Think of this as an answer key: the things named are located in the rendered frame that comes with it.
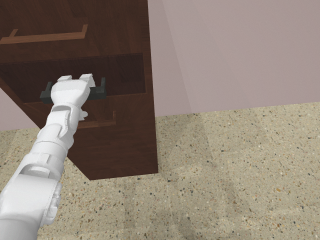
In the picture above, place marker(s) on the handle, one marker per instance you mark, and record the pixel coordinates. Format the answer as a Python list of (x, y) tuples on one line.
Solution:
[(96, 93), (101, 125), (44, 43)]

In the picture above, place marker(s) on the robot left forearm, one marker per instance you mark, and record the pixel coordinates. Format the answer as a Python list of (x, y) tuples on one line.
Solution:
[(48, 153)]

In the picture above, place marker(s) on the cabinet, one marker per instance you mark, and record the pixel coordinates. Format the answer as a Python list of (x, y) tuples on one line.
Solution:
[(113, 27)]

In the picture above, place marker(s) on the drawer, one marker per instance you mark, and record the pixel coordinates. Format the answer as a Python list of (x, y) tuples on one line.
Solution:
[(124, 74)]

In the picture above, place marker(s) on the robot left hand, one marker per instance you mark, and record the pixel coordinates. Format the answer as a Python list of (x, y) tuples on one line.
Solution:
[(73, 91)]

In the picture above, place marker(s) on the left robot upper arm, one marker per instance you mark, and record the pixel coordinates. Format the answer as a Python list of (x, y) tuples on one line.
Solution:
[(30, 203)]

